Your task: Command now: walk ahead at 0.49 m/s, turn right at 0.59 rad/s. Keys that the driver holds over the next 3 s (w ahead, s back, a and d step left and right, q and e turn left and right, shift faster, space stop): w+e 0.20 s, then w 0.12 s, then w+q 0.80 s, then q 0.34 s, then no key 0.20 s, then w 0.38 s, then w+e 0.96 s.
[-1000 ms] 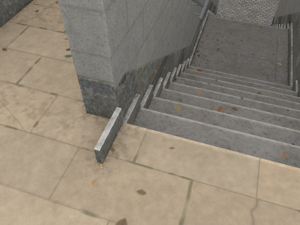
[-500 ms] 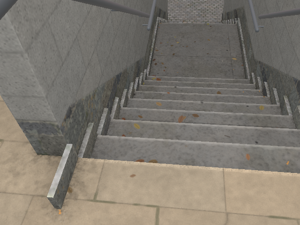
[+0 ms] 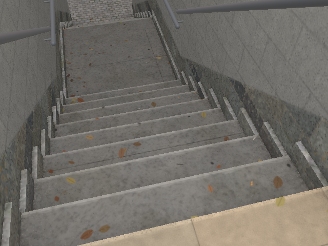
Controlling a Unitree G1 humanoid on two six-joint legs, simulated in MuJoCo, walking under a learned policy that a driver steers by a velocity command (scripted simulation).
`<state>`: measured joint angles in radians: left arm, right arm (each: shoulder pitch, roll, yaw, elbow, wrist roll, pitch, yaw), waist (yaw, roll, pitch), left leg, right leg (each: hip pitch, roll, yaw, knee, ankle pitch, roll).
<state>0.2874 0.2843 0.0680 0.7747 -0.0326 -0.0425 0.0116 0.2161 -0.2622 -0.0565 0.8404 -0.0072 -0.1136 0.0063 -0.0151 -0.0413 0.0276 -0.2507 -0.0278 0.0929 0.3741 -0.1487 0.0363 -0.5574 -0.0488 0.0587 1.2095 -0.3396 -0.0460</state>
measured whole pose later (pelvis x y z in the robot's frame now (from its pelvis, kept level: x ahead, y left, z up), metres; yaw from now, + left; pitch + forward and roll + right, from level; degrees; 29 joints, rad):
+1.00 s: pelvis +0.49 -0.06 -0.05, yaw +5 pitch +2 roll +1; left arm 0.11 0.26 0.05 0.66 -0.02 -0.10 0.02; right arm 0.46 -0.25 -0.06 0.80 0.03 -0.04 0.03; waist -0.05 -0.01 -0.01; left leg -0.40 -0.11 -0.02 0.88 -0.51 0.08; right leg -0.68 -0.03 0.09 1.39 -0.44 -0.04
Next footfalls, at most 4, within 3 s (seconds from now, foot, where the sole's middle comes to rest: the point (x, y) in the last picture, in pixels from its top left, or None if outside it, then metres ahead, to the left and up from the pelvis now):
0.32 right None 0.32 -0.18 -0.78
0.84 left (164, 243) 0.49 0.02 -0.78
1.26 right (191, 194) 0.78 -0.12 -0.95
1.68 left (145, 205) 0.73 0.11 -0.95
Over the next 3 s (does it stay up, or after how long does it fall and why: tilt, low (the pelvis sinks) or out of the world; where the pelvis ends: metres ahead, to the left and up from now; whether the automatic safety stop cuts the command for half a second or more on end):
stays up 1.16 0.23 -0.51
